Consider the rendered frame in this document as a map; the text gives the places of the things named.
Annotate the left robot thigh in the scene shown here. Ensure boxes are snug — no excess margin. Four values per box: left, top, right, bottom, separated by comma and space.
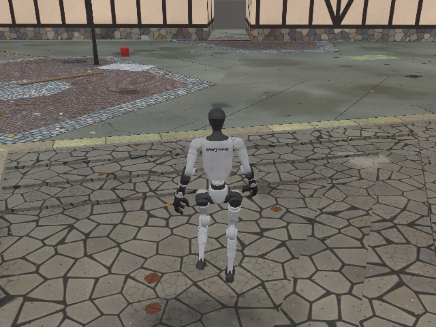
196, 189, 211, 227

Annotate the right robot upper arm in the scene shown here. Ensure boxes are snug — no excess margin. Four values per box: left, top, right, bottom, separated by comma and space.
231, 137, 251, 174

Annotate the right robot forearm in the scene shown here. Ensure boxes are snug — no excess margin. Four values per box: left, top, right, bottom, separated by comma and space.
245, 164, 257, 187

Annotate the right robot hand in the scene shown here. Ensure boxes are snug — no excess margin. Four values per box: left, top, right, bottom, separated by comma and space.
242, 185, 258, 198

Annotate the humanoid robot head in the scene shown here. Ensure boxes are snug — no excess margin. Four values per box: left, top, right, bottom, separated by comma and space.
206, 108, 229, 141

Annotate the left robot forearm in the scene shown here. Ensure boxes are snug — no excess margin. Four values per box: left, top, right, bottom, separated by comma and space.
175, 166, 191, 198

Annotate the left robot hand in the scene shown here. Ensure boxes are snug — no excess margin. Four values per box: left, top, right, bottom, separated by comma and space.
173, 196, 189, 215

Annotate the left robot upper arm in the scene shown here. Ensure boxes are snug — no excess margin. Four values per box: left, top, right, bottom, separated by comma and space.
184, 138, 203, 176

